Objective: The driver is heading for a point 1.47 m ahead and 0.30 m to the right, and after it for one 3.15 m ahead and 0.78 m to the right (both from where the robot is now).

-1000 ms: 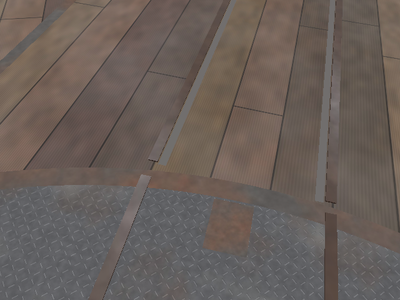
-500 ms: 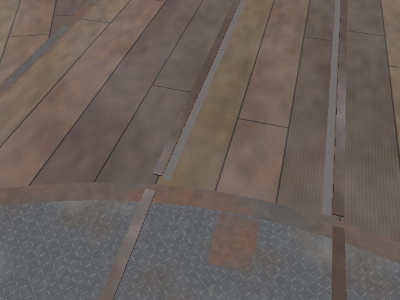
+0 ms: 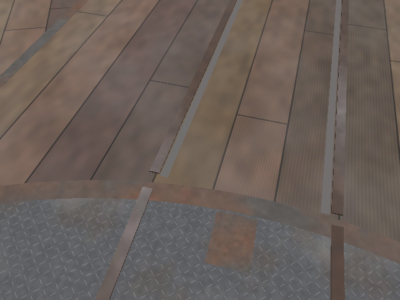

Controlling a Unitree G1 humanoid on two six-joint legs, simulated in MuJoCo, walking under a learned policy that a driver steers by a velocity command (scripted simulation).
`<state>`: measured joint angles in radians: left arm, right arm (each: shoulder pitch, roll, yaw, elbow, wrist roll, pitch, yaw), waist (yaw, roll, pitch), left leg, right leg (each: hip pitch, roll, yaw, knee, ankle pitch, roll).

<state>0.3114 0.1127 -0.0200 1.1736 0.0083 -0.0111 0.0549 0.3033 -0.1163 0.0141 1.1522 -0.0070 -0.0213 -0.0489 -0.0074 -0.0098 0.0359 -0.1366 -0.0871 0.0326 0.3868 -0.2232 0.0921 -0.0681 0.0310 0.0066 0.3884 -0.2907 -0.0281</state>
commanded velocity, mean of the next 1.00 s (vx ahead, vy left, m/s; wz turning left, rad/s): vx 0.28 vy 0.00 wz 0.00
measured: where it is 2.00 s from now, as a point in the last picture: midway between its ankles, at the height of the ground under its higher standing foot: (224, 211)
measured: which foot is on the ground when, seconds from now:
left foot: down 0.00-0.66, up 0.68-1.00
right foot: down 0.00-0.30, up 0.32-0.64, down 0.66-1.00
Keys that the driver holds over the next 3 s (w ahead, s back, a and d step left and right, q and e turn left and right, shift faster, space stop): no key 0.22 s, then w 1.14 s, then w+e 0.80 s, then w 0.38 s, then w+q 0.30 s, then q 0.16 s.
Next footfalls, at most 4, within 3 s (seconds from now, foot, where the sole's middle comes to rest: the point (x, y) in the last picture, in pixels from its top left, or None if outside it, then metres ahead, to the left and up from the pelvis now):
0.66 right None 0.16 -0.16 -0.78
1.16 left None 0.50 0.01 -0.78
1.70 right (250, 226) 0.80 -0.17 -0.78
2.26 left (233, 154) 1.16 -0.13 -0.78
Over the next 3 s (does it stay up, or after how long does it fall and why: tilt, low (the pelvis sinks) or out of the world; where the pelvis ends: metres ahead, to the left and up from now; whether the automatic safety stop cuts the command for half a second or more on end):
stays up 1.28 -0.34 0.00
